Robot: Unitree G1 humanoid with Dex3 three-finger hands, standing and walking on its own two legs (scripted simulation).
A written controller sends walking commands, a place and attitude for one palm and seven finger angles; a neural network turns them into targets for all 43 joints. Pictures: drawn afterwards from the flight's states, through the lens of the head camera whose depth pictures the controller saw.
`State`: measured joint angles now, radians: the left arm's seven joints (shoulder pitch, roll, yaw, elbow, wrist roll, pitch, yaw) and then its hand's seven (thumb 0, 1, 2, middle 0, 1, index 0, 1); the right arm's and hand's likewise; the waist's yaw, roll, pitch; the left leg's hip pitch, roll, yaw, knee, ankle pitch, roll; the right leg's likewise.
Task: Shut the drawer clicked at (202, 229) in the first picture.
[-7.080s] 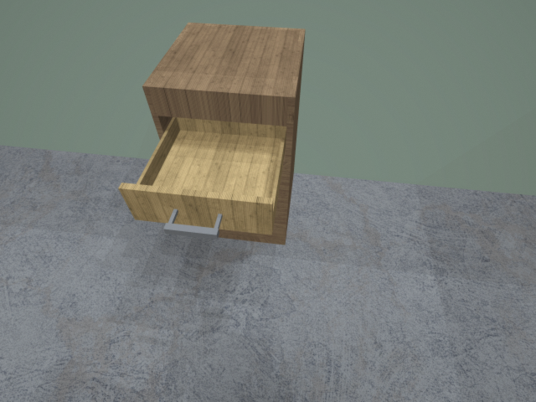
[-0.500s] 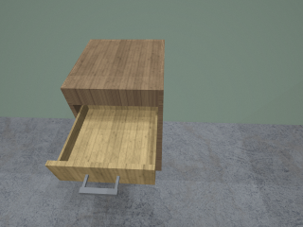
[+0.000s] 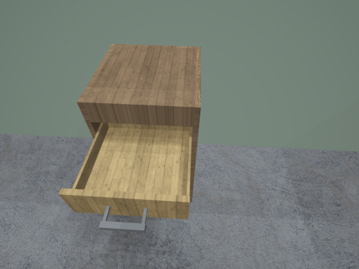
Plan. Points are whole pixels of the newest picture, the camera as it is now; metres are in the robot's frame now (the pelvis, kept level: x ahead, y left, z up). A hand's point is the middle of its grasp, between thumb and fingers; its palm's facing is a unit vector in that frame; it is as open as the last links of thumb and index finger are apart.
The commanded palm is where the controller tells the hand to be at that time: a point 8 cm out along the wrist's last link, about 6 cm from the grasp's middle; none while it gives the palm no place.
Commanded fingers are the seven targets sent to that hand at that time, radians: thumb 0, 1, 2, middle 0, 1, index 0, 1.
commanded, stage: come to a stop and stand still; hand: left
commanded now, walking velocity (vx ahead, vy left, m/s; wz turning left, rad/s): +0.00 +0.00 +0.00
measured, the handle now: (124, 219) +0.29 +0.19 -0.19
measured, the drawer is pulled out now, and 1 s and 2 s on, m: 0.30 0.30 0.30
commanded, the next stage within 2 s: look again from close up in 0.18 s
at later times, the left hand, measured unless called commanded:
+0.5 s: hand out of the picture +0.00 +0.16 -0.17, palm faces +0.01 -0.98 -0.18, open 7.4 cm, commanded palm none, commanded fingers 0.00 0.90 0.90 -0.20 -0.30 -0.20 -0.30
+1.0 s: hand out of the picture +0.10 +0.19 -0.09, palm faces +0.20 -0.95 -0.23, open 7.1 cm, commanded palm +0.10 +0.21 -0.07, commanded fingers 0.00 0.90 0.90 -0.36 -0.47 -0.36 -0.47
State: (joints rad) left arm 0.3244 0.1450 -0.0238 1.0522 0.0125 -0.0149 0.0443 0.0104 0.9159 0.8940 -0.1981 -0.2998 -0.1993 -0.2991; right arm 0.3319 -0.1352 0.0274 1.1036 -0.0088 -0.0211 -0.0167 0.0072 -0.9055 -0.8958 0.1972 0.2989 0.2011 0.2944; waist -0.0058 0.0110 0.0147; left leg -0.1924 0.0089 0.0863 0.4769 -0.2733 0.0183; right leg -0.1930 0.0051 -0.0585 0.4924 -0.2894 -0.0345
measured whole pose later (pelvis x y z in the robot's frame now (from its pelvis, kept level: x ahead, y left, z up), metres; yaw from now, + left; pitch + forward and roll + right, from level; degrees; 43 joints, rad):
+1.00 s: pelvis +0.00 +0.00 -0.01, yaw +2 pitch +1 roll +0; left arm 0.52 0.20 -0.03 0.34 -0.13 -0.02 0.11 0.06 0.98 0.89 -0.23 -0.33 -0.23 -0.33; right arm 0.37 -0.22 0.01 0.92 0.04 -0.23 -0.07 0.03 -0.93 -0.90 0.20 0.30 0.20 0.29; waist -0.02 0.04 -0.01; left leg -0.26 -0.01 0.06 0.54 -0.29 0.02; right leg -0.25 -0.01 -0.08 0.56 -0.32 -0.03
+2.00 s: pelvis -0.05 +0.01 -0.13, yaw +2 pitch +19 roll -3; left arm 0.60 0.17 0.00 -0.13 -0.18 -0.49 -0.18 0.02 0.90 0.90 -1.17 -1.35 -1.17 -1.35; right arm 0.19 -0.24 -0.05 0.48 0.02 -0.20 -0.04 0.02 -0.90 -0.90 0.20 0.30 0.20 0.29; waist -0.01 0.03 -0.18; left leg -1.12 0.03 0.01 1.35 -0.56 0.04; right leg -1.07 -0.02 -0.13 1.31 -0.57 -0.04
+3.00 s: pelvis -0.05 +0.01 -0.14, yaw +2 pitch +21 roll -3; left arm 0.69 0.16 -0.08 -0.22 -0.11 -0.49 -0.14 0.02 0.90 0.90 -1.40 -1.60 -1.40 -1.60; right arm 0.18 -0.20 -0.01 0.40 0.01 -0.11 -0.01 0.02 -0.90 -0.90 0.20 0.30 0.20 0.30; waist 0.01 0.04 -0.22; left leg -1.19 0.03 0.00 1.41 -0.60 0.04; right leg -1.12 -0.03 -0.14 1.37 -0.61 -0.04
